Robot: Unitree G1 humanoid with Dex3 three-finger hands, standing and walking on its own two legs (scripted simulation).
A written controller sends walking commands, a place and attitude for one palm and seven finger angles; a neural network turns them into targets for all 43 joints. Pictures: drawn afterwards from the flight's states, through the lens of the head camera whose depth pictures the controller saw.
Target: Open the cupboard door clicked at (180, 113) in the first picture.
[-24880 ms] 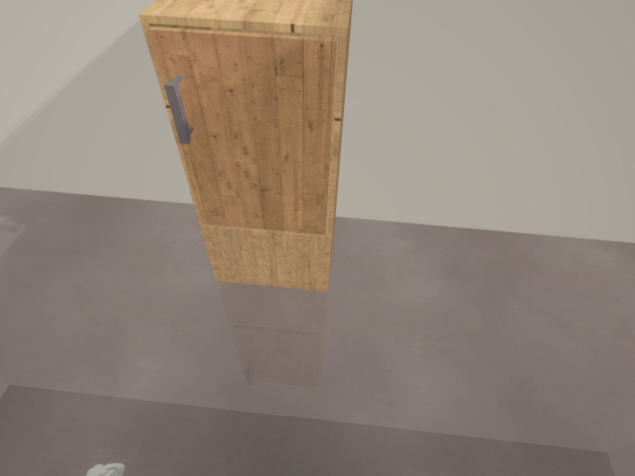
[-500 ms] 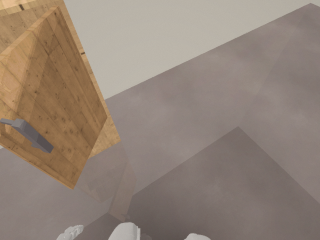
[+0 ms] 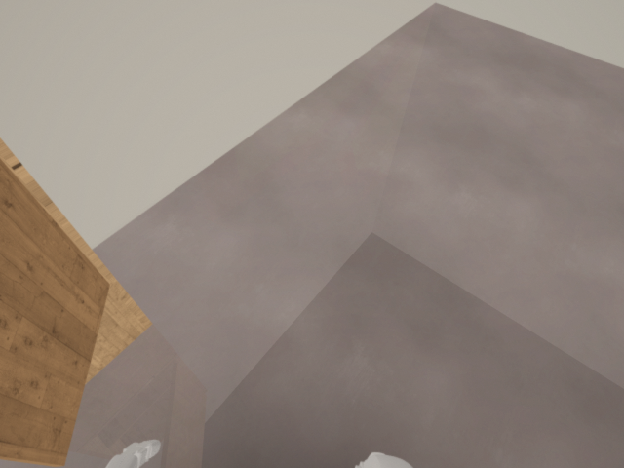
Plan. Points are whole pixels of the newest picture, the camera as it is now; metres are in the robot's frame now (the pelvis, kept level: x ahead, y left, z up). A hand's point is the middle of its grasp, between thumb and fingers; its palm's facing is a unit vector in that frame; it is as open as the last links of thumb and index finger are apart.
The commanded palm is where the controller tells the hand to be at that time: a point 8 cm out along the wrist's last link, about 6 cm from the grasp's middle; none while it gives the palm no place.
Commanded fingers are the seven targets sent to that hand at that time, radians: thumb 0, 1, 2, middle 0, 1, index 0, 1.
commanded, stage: walk to a spot facing it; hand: left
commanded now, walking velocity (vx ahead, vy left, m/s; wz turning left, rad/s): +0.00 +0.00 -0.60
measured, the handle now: out of the picture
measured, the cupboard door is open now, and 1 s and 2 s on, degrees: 43 43 43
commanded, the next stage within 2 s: turn to face it in 1.48 s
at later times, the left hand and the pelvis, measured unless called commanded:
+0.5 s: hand (209, 437) +0.17 +0.17 -0.18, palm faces -0.26 -0.95 -0.16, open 7.4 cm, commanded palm none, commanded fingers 0.00 0.90 0.90 -0.20 -0.30 -0.20 -0.30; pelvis +0.09 -0.02 +0.00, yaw -18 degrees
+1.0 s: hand (364, 285) +0.44 -0.07 -0.16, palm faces -0.57 -0.80 -0.20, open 7.4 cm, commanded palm none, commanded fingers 0.00 0.90 0.90 -0.20 -0.30 -0.20 -0.30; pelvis +0.24 -0.17 +0.00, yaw -33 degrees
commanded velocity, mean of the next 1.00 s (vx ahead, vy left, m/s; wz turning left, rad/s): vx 0.31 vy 0.00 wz -0.49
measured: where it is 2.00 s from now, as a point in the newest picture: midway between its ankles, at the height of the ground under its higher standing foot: (446, 341)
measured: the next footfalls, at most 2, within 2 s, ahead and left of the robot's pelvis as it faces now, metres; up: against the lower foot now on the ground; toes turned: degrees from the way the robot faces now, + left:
right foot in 0.06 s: +0.05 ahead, -0.13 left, +0.00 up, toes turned -6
left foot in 0.42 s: +0.15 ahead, +0.09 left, +0.00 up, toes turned -11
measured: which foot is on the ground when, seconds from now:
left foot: down 0.00-0.06, up 0.08-0.40, down 0.42-0.82, up 0.84-1.00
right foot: up 0.00-0.04, down 0.06-0.42, up 0.44-0.80, down 0.82-1.00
